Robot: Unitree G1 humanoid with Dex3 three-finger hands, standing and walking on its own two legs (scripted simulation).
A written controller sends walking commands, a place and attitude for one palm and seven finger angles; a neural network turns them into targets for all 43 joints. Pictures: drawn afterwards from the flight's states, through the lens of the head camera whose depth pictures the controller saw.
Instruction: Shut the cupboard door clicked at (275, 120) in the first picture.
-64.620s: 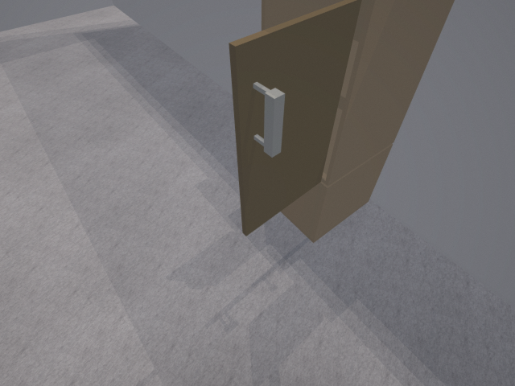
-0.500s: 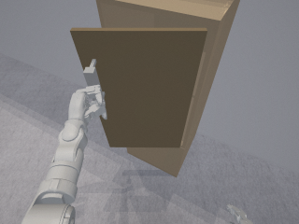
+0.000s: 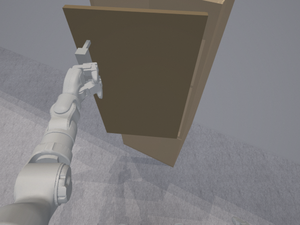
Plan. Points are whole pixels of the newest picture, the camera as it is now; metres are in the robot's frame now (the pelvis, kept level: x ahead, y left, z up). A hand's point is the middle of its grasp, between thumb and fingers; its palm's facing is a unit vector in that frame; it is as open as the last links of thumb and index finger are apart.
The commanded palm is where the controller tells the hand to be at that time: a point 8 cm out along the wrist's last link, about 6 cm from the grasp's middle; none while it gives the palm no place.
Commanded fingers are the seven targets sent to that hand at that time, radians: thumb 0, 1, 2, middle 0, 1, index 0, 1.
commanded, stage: push the door shut along its arc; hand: left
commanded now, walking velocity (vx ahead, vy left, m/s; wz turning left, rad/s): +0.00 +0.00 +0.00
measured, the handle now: (91, 67) +0.53 +0.17 +0.12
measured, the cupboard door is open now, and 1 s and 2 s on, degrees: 21 7 0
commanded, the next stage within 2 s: pull the fist back off the door in 1.42 s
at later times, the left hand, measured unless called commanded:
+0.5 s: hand (110, 71) +0.51 +0.11 +0.13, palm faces -0.25 -0.97 +0.00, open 3.1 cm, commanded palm +0.51 +0.16 +0.12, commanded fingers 0.00 0.90 0.90 -1.30 -1.50 -1.30 -1.50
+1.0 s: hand (124, 58) +0.56 +0.07 +0.13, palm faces -0.35 -0.94 +0.00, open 3.0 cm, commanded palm +0.57 +0.12 +0.12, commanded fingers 0.00 0.90 0.90 -1.30 -1.50 -1.30 -1.50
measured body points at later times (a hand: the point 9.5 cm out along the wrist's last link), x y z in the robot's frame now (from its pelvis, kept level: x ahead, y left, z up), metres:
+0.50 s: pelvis +0.00 +0.01 -0.01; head +0.08 +0.01 +0.43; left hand +0.51 +0.17 +0.13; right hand +0.00 -0.26 -0.12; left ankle +0.02 +0.11 -0.71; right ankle +0.02 -0.10 -0.71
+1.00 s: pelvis +0.01 +0.01 -0.02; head +0.14 +0.01 +0.41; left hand +0.57 +0.13 +0.13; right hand -0.04 -0.26 -0.13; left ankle +0.02 +0.11 -0.71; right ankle +0.02 -0.10 -0.71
